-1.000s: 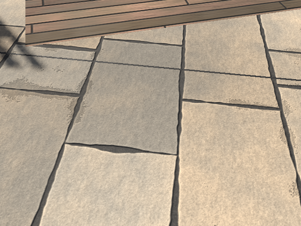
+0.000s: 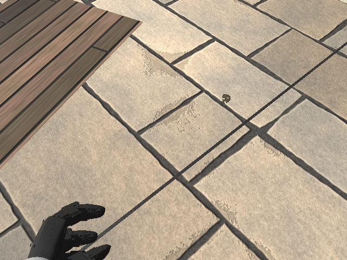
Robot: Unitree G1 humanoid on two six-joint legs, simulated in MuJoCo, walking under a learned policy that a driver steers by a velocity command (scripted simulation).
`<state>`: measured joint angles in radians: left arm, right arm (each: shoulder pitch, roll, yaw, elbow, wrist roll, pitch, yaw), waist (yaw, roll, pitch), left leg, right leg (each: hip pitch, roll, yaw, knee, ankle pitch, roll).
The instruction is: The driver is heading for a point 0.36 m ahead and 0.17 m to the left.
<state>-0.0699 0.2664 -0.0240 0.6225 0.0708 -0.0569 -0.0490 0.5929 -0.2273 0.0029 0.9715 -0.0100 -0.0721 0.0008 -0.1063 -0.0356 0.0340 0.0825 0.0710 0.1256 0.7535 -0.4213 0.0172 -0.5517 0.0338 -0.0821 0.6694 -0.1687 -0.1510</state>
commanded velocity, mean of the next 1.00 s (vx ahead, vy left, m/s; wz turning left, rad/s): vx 0.43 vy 0.00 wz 0.24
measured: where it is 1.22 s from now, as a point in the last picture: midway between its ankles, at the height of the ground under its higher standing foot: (152, 228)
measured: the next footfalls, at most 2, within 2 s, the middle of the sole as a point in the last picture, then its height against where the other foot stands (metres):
left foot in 0.38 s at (121, 234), level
right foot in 0.82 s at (175, 204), level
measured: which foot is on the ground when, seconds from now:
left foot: up 0.00-0.36, down 0.38-1.00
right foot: down 0.00-0.40, up 0.42-0.80, down 0.82-1.00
